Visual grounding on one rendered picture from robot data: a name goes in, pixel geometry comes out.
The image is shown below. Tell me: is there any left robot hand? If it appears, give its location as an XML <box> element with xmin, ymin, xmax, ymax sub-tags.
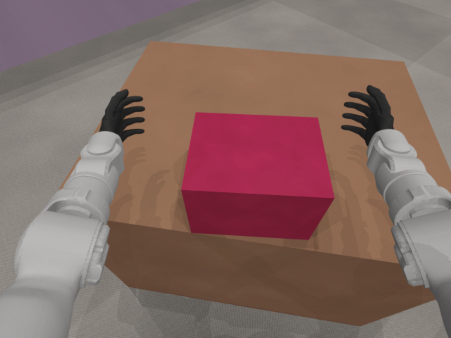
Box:
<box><xmin>99</xmin><ymin>89</ymin><xmax>145</xmax><ymax>142</ymax></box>

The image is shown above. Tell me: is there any left robot upper arm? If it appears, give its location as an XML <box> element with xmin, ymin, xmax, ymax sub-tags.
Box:
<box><xmin>0</xmin><ymin>211</ymin><xmax>110</xmax><ymax>338</ymax></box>

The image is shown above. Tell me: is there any right robot upper arm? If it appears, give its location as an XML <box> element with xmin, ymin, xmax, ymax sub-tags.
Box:
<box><xmin>391</xmin><ymin>209</ymin><xmax>451</xmax><ymax>338</ymax></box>

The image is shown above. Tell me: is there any robot right forearm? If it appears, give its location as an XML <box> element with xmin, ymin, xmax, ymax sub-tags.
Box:
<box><xmin>366</xmin><ymin>129</ymin><xmax>451</xmax><ymax>225</ymax></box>

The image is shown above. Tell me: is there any robot left forearm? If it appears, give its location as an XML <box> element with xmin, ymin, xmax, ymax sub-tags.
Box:
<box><xmin>14</xmin><ymin>131</ymin><xmax>124</xmax><ymax>277</ymax></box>

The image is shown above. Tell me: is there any pedestal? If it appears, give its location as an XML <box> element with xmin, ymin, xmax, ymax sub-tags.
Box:
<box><xmin>59</xmin><ymin>41</ymin><xmax>451</xmax><ymax>326</ymax></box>

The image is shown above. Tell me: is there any right robot hand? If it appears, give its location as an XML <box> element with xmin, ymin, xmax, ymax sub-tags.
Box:
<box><xmin>341</xmin><ymin>85</ymin><xmax>394</xmax><ymax>146</ymax></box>

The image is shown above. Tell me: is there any carton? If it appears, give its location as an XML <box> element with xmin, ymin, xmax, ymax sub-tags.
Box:
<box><xmin>181</xmin><ymin>112</ymin><xmax>335</xmax><ymax>240</ymax></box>

